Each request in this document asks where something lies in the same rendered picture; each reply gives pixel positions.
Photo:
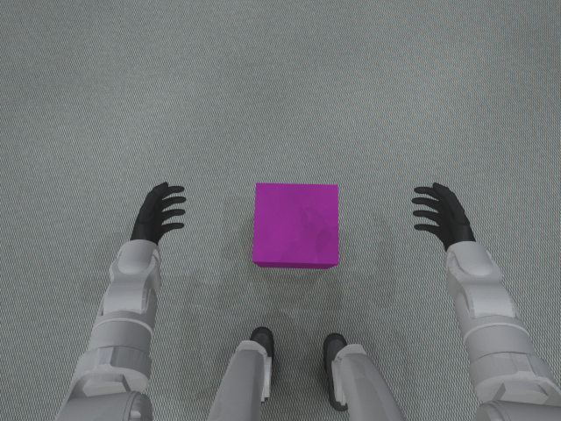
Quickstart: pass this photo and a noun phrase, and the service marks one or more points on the carton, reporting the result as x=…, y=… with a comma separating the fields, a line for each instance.
x=295, y=226

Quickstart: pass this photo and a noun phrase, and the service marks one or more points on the right robot thigh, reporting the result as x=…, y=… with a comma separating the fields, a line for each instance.
x=359, y=383

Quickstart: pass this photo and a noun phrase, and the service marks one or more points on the robot left forearm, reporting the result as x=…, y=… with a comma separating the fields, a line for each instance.
x=117, y=359

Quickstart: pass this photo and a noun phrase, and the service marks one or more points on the robot right upper arm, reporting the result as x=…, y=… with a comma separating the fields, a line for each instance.
x=497, y=410

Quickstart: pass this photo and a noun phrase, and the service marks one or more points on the robot left upper arm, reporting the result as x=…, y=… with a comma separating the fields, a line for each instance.
x=124, y=406

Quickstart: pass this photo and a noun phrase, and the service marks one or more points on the right robot hand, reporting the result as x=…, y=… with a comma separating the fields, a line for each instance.
x=454, y=225

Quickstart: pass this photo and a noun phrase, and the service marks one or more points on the left robot hand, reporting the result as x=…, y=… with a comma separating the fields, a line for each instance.
x=148, y=224

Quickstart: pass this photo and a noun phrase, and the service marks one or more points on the left robot shin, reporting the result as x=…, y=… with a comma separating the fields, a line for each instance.
x=250, y=345

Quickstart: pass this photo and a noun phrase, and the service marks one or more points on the robot right forearm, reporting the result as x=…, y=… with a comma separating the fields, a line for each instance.
x=504, y=364

